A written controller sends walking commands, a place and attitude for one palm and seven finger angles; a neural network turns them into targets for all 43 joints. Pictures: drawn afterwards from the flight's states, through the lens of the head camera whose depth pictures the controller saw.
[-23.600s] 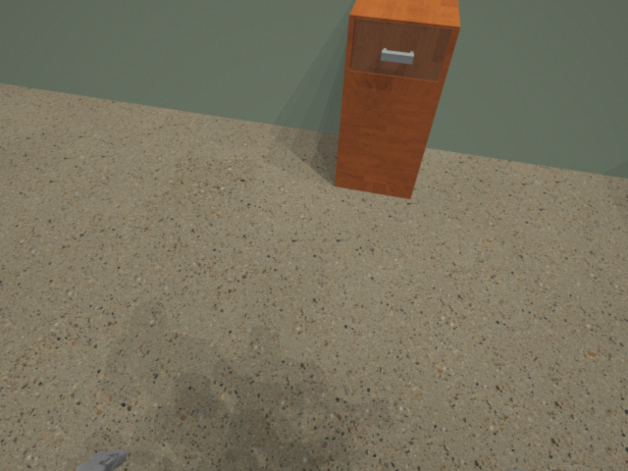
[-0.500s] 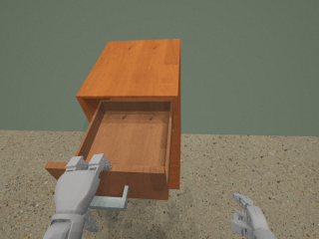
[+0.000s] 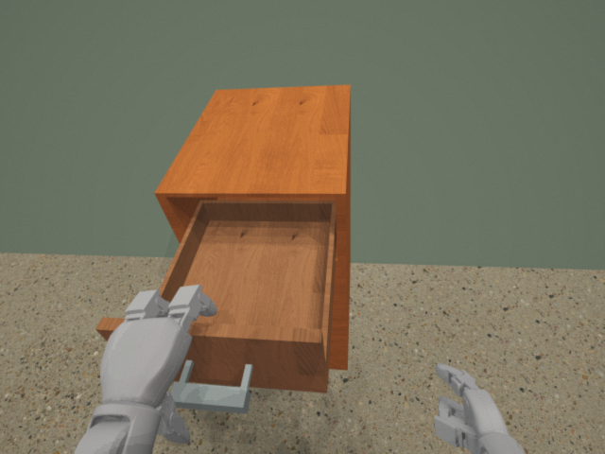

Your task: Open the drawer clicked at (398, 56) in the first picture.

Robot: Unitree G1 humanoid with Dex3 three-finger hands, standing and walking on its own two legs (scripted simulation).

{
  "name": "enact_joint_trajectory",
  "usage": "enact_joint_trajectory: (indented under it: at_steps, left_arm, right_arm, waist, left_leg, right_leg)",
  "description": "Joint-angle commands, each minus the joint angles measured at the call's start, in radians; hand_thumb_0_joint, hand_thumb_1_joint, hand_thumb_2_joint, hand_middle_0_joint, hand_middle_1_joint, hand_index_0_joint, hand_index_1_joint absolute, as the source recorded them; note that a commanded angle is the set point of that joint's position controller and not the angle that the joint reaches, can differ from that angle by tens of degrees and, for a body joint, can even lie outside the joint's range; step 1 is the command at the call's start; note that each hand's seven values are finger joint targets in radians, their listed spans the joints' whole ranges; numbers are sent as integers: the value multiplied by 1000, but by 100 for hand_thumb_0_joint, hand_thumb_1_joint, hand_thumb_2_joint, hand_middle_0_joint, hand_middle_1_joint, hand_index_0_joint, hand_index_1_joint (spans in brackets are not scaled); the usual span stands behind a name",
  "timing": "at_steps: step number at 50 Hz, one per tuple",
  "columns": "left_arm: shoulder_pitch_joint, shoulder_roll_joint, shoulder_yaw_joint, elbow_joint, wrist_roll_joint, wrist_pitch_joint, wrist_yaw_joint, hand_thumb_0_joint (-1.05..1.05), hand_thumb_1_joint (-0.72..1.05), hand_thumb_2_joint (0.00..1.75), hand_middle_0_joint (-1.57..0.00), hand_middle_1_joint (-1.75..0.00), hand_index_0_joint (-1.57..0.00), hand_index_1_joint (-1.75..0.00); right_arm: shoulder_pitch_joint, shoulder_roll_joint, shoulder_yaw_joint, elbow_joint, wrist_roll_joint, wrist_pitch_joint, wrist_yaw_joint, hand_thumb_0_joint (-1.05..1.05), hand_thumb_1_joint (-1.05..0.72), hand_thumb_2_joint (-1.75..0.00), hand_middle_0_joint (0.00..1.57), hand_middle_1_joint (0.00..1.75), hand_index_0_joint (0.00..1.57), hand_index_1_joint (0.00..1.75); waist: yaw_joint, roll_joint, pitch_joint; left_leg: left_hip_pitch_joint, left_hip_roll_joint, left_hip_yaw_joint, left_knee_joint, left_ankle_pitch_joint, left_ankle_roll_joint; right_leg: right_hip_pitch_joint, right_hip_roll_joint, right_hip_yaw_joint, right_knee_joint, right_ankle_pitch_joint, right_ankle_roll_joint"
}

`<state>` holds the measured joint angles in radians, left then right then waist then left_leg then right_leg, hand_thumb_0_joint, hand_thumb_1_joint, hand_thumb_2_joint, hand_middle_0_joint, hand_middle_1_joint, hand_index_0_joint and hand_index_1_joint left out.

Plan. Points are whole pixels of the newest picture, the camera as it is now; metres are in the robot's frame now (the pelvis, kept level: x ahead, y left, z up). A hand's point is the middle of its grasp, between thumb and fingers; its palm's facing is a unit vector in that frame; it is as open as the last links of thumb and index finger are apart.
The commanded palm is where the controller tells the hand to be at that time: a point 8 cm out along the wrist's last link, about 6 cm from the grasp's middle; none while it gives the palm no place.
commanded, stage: lift the hand off the handle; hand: left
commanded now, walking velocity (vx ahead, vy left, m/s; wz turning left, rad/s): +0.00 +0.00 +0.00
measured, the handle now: (214, 382) +0.23 +0.19 -0.07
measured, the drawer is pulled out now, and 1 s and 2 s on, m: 0.29 0.29 0.29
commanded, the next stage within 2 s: draw the hand back to the body in 0.08 s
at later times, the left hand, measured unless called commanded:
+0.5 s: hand (140, 368) +0.19 +0.21 +0.09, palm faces +0.08 -0.15 -0.99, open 13.8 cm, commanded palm +0.16 +0.21 +0.15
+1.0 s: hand (124, 350) +0.18 +0.21 +0.14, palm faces +0.29 -0.88 -0.36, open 13.3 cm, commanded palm +0.14 +0.26 +0.17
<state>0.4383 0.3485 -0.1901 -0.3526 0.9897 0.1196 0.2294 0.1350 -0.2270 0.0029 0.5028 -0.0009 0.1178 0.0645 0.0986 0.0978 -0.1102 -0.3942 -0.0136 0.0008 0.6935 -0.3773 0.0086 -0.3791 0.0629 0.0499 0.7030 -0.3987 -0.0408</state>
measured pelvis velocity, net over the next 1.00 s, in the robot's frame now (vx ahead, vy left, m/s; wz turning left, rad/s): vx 0.01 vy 0.01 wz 0.04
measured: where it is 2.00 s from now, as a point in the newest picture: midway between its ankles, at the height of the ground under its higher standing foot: outside the picture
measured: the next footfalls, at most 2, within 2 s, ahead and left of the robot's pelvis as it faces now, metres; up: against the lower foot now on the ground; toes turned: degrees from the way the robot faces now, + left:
none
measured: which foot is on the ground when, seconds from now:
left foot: down 0.00-1.00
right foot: down 0.00-1.00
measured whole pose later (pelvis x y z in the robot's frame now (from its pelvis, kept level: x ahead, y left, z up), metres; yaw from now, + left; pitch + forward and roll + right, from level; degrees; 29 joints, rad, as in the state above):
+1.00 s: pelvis +0.01 +0.01 +0.01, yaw +3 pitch -1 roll +0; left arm 0.59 0.29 0.10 -0.51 0.02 -0.06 0.13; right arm 0.23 -0.18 0.06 0.52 0.02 -0.09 -0.07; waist 0.04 0.03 -0.03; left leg -0.21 -0.03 -0.04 0.56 -0.33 0.02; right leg -0.16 0.04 0.02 0.54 -0.35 -0.02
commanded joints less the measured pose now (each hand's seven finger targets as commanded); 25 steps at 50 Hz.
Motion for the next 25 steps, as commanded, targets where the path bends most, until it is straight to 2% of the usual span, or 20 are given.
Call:
enact_joint_trajectory:
  at_steps: [1,2,3,4,6,7,8,9,11,12,13,14,16,17,18,19,21,22,23,25]
  left_arm:
    - [-62,114,93,-202,9,-12,19,0,-50,30,-30,-120,-30,-120]
    - [-54,109,91,-215,0,-17,16,0,-50,30,-30,-120,-30,-120]
    - [-26,122,106,-198,6,-18,13,0,-50,30,-30,-120,-30,-120]
    - [-26,107,92,-220,5,-22,13,0,-50,30,-30,-120,-30,-120]
    - [5,105,92,-227,4,-21,8,0,-50,30,-30,-120,-30,-120]
    - [-31,118,104,-247,1,-26,11,0,-50,30,-30,-120,-30,-120]
    - [-28,124,108,-255,9,-27,13,0,-50,30,-30,-120,-30,-120]
    - [-39,124,107,-274,14,-30,20,0,-50,30,-30,-120,-30,-120]
    - [-50,141,127,-286,21,-31,29,0,-50,30,-30,-120,-30,-120]
    - [-60,160,151,-296,17,-37,35,0,-50,30,-30,-120,-30,-120]
    - [-36,170,165,-283,15,-39,36,0,-50,30,-30,-120,-30,-120]
    - [-41,189,190,-288,15,-42,43,0,-50,30,-30,-120,-30,-120]
    - [-24,171,180,-272,1,-38,36,0,-50,30,-30,-120,-30,-120]
    - [-41,180,191,-274,-11,-41,34,0,-50,30,-30,-120,-30,-120]
    - [-27,187,199,-252,-17,-37,24,0,-50,30,-30,-120,-30,-120]
    - [-22,178,189,-261,-29,-37,18,0,-50,30,-30,-120,-30,-120]
    - [21,178,192,-247,-54,-31,-5,0,-50,30,-30,-120,-30,-120]
    - [17,202,214,-249,-66,-33,-12,0,-50,30,-30,-120,-30,-120]
    - [16,213,215,-240,-66,-32,-25,0,-50,30,-30,-120,-30,-120]
    - [-6,238,241,-275,-70,-37,-30,0,-50,30,-30,-120,-30,-120]
  right_arm:
    - [-156,-69,-23,-182,6,-59,4,0,-90,-90,20,30,20,30]
    - [-170,-63,-20,-183,13,-60,5,0,-90,-90,20,30,20,30]
    - [-156,-69,-22,-181,9,-58,5,0,-90,-90,20,30,20,30]
    - [-165,-64,-18,-188,12,-61,12,0,-90,-90,20,30,20,30]
    - [-155,-68,-20,-192,10,-56,16,0,-90,-90,20,30,20,30]
    - [-171,-66,-18,-190,14,-55,17,0,-90,-90,20,30,20,30]
    - [-157,-70,-23,-189,5,-53,15,0,-90,-90,20,30,20,30]
    - [-162,-65,-19,-198,6,-55,17,0,-90,-90,20,30,20,30]
    - [-151,-68,-22,-193,-3,-52,14,0,-90,-90,20,30,20,30]
    - [-160,-66,-20,-194,3,-54,12,0,-90,-90,20,30,20,30]
    - [-154,-69,-25,-192,-3,-52,7,0,-90,-90,20,30,20,30]
    - [-158,-68,-21,-195,0,-54,5,0,-90,-90,20,30,20,30]
    - [-160,-70,-22,-191,1,-53,2,0,-90,-90,20,30,20,30]
    - [-168,-70,-21,-187,8,-54,0,0,-90,-90,20,30,20,30]
    - [-164,-75,-25,-183,5,-50,-5,0,-90,-90,20,30,20,30]
    - [-172,-73,-19,-190,11,-53,-4,0,-90,-90,20,30,20,30]
    - [-170,-77,-19,-188,16,-53,-6,0,-90,-90,20,30,20,30]
    - [-177,-79,-18,-186,22,-51,-10,0,-90,-90,20,30,20,30]
    - [-176,-83,-17,-183,17,-46,-14,0,-90,-90,20,30,20,30]
    - [-188,-87,-11,-191,20,-51,-18,0,-90,-90,20,30,20,30]
  waist:
    - [-2,-121,-123]
    - [-8,-138,-112]
    - [3,-123,-123]
    - [-5,-128,-103]
    - [3,-116,-112]
    - [-8,-114,-96]
    - [3,-85,-122]
    - [-5,-82,-111]
    - [1,-56,-115]
    - [-6,-60,-113]
    - [5,-71,-120]
    - [-4,-77,-111]
    - [3,-81,-111]
    - [-10,-76,-97]
    - [0,-82,-100]
    - [-10,-93,-90]
    - [-1,-88,-95]
    - [-8,-114,-76]
    - [-1,-112,-73]
    - [-7,-101,-54]
  left_leg:
    - [129,12,13,-60,314,30]
    - [131,10,13,-64,318,29]
    - [128,10,17,-60,330,28]
    - [126,10,15,-60,337,25]
    - [120,12,18,-57,336,26]
    - [122,13,14,-64,332,24]
    - [127,12,18,-58,334,25]
    - [131,14,15,-56,329,23]
    - [135,16,15,-51,315,24]
    - [143,18,9,-55,312,22]
    - [136,15,14,-49,302,25]
    - [141,15,11,-47,294,22]
    - [136,12,8,-56,291,26]
    - [141,13,7,-62,289,25]
    - [139,13,9,-65,296,26]
    - [139,11,6,-71,291,27]
    - [139,9,10,-82,299,31]
    - [135,10,9,-91,292,30]
    - [132,6,11,-96,282,32]
    - [138,11,8,-105,270,28]
  right_leg:
    - [10,-29,6,-128,345,-10]
    - [20,-35,17,-132,375,-8]
    - [22,-27,15,-128,383,-9]
    - [18,-34,19,-125,397,-9]
    - [20,-29,13,-124,385,-12]
    - [17,-34,20,-127,391,-12]
    - [17,-28,17,-126,380,-14]
    - [4,-33,25,-125,367,-16]
    - [-10,-26,23,-130,329,-22]
    - [-8,-29,27,-131,329,-23]
    - [-4,-26,27,-138,324,-20]
    - [-12,-31,42,-143,317,-20]
    - [1,-30,29,-147,319,-18]
    - [3,-37,28,-152,328,-15]
    - [7,-29,25,-154,335,-13]
    - [14,-40,24,-158,344,-7]
    - [38,-40,12,-166,360,-3]
    - [45,-45,19,-173,363,1]
    - [44,-42,14,-183,352,5]
    - [42,-51,29,-197,328,2]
